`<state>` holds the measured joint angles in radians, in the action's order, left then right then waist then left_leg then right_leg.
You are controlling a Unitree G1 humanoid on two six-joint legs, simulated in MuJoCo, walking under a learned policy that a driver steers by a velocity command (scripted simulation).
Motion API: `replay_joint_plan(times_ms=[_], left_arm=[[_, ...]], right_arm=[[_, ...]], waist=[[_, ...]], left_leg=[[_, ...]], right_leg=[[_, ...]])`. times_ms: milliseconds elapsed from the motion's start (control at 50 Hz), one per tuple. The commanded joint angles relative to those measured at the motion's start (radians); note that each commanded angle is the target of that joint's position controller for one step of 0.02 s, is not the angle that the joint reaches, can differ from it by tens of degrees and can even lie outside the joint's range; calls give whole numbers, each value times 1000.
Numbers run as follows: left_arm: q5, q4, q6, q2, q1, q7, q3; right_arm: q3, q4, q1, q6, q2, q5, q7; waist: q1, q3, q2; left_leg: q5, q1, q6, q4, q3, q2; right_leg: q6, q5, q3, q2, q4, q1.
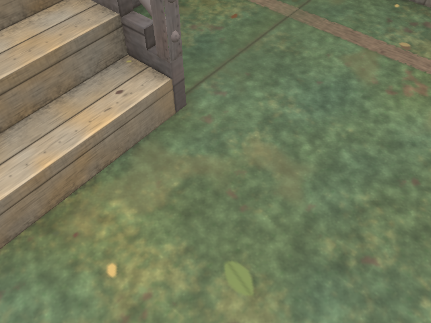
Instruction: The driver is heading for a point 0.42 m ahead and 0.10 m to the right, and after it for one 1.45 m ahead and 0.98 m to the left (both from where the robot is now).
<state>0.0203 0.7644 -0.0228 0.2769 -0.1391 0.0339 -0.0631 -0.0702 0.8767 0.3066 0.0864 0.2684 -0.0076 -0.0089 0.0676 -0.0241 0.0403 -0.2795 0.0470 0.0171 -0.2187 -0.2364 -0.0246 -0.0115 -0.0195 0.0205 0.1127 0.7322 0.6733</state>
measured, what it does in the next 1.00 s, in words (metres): walks ahead: right foot, then left foot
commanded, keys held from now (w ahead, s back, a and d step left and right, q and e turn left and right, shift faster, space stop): w+e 0.30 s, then w+q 0.70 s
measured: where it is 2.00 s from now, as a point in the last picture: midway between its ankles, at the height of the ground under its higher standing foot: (188, 173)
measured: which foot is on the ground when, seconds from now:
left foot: down 0.00-0.12, up 0.14-0.64, down 0.66-1.00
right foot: up 0.00-0.12, down 0.14-0.68, up 0.70-1.00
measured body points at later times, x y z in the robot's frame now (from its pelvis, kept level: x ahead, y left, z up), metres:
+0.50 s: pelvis +0.29 -0.06 +0.01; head +0.31 -0.08 +0.45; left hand +0.41 +0.20 -0.10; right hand +0.42 -0.34 -0.10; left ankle +0.51 +0.07 -0.68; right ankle +0.20 -0.12 -0.74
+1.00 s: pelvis +0.59 -0.05 +0.01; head +0.63 -0.04 +0.45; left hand +0.80 +0.20 -0.08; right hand +0.65 -0.34 -0.10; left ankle +0.55 +0.03 -0.74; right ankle +0.77 -0.23 -0.69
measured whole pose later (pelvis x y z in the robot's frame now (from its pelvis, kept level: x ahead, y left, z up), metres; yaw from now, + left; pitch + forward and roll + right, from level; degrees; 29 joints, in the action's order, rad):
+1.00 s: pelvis +0.59 -0.05 +0.01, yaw +3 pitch +2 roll +0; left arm -0.01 0.66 -0.10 0.29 -0.08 0.00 -0.04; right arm -0.06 0.76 0.33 0.05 0.29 0.02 -0.01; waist 0.07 -0.03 0.03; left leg -0.23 -0.15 0.08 -0.35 0.14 -0.12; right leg 0.07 0.01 0.11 0.06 0.63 0.64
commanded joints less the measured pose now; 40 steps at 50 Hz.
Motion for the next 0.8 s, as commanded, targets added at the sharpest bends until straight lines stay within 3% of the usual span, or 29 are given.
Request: replay_joint_plan(times_ms=[20,80,100,120,140,160,180,200,220,240,260,320,380,420,480,540,600,620,640,660,680,700,720,740,760,780,800], left_arm=[[0,-116,-14,39,130,20,0],[1,-136,-8,79,81,29,-21],[4,-121,-5,108,-5,27,-38],[6,-85,-3,156,-156,18,-68],[6,-47,8,242,-312,-4,-104],[12,-56,0,341,-265,-11,-113],[1,-87,-18,268,-295,-3,-89],[-5,-79,-32,209,-262,0,-73],[0,-84,-40,178,-204,-1,-63],[-3,-98,-41,146,-134,-3,-53],[-14,-117,-42,119,-94,-8,-42],[-13,-120,-47,133,-93,-23,-43],[-14,-93,-50,141,-132,-38,-41],[-15,-78,-52,144,-158,-40,-38],[-17,-44,-58,157,-202,-35,-38],[-18,-10,-51,162,-227,-35,-40],[-17,0,-37,178,-208,-46,-47],[-19,-4,-32,187,-193,-51,-49],[-20,-11,-23,191,-172,-56,-48],[-23,-23,-19,180,-162,-65,-40],[-41,-63,-33,120,-236,-64,-18],[-42,-59,-60,64,-260,-49,5],[-9,-78,-90,140,-191,-30,-7],[13,-106,-107,148,-102,-22,-5],[-2,-118,-116,141,-58,-23,-4],[-28,-119,-113,151,-49,-29,-13],[-36,-123,-105,145,-63,-29,-15]], right_arm=[[-45,-39,1,-9,182,16,-7],[-57,-43,-25,-32,221,30,-14],[-60,-47,-38,-40,232,33,-17],[-56,-52,-58,-45,230,39,-19],[-41,-66,-45,-37,193,19,-21],[4,-120,42,-9,37,-18,-7],[-1,-134,-50,34,111,20,9],[-13,-164,-142,56,154,56,18],[-8,-163,-154,67,145,45,14],[-14,-150,-152,67,150,17,6],[-22,-142,-132,56,161,7,6],[-18,-141,-108,21,126,-4,8],[3,-152,-186,12,83,-2,14],[12,-162,-247,15,70,8,23],[17,-181,-322,19,78,25,35],[16,-206,-363,22,92,29,53],[11,-214,-328,23,107,29,71],[1,-203,-274,20,127,26,71],[-17,-177,-169,17,156,22,67],[-40,-147,-30,12,200,20,59],[-65,-142,94,7,298,9,49],[-57,-132,115,5,267,30,52],[-39,-136,94,1,208,36,49],[-34,-154,48,-4,183,28,42],[-28,-165,-7,-7,170,20,40],[-18,-178,-43,-5,144,15,36],[-15,-191,-62,-8,143,8,33]], waist=[[12,-79,-73],[-47,-15,-121],[-101,37,-134],[-188,114,-118],[-249,202,-20],[-111,260,228],[-184,385,113],[-194,246,66],[-151,157,-4],[-107,104,-32],[-74,88,-21],[-44,70,-19],[-80,37,10],[-115,22,24],[-156,-13,27],[-165,-45,15],[-130,-21,31],[-101,25,50],[-41,95,48],[29,178,19],[24,313,-156],[9,398,-313],[42,323,-213],[40,208,-142],[5,109,-52],[-26,76,-36],[-54,62,-65]], left_leg=[[440,25,132,43,61,316],[866,81,100,-124,21,323],[1000,73,87,-254,9,313],[990,-2,57,-455,-15,278],[686,-240,8,-756,-15,233],[-275,-694,-54,-1094,86,12],[-327,-808,-38,-1201,321,-5],[-230,-889,-13,-1176,331,47],[-139,-856,2,-1085,327,93],[-90,-786,-3,-996,324,122],[-55,-714,-9,-949,331,141],[7,-659,-54,-824,300,144],[223,-658,-74,-615,267,144],[375,-619,-63,-479,250,127],[466,-627,-35,-379,244,112],[381,-722,7,-328,253,100],[237,-691,54,-310,234,60],[196,-607,71,-318,204,26],[194,-463,95,-305,169,-16],[247,-239,131,-297,212,-7],[239,134,270,-304,595,221],[90,338,405,-137,1029,360],[-63,318,350,-95,980,335],[-59,193,311,-83,852,300],[28,34,287,-62,762,264],[129,-70,273,-42,698,233],[198,-141,278,-22,676,212]], right_leg=[[-29,40,-46,-9,-70,46],[-84,185,-123,-88,-85,-88],[-109,226,-147,-130,-87,-201],[-146,169,-151,-173,-158,-419],[-200,153,26,-89,-193,-724],[-381,284,596,156,-288,-1018],[-425,395,821,225,-430,-1080],[-371,333,677,200,-450,-997],[-331,242,546,153,-445,-850],[-303,131,452,113,-451,-712],[-292,42,393,85,-471,-624],[-296,-111,294,63,-509,-511],[-249,-159,163,18,-533,-478],[-212,-97,107,-4,-542,-473],[-200,9,106,39,-567,-536],[-190,-49,95,98,-535,-689],[-157,-308,52,125,-444,-786],[-141,-496,31,117,-374,-797],[-120,-660,-5,90,-233,-786],[-84,-636,-45,50,-28,-679],[-15,-255,-83,-54,346,-332],[33,546,17,-223,601,-37],[11,536,122,-151,656,85],[-3,464,106,-105,618,113],[-7,411,89,-69,517,93],[0,373,85,-40,429,32],[11,358,81,-34,393,-19]])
